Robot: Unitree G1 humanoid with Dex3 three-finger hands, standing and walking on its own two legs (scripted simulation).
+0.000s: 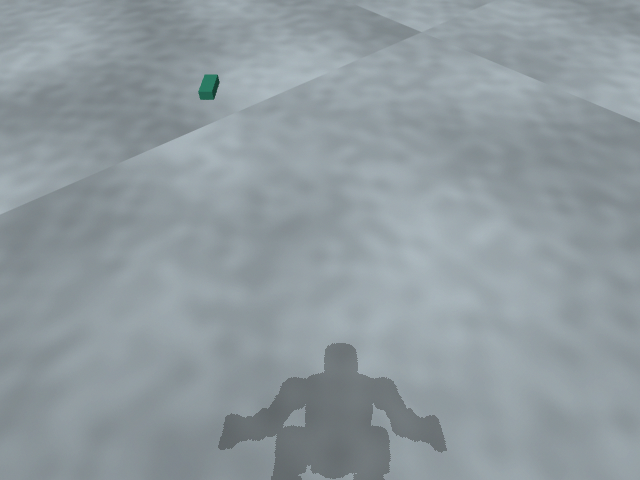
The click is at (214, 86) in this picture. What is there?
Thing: lying carton
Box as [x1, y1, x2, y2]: [198, 74, 218, 99]
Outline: 205,74 198,91 200,99 213,99 218,84 217,74
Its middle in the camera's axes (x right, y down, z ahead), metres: -0.66 -0.93 +2.38
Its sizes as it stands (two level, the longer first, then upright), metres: 0.205 0.082 0.052
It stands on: the floor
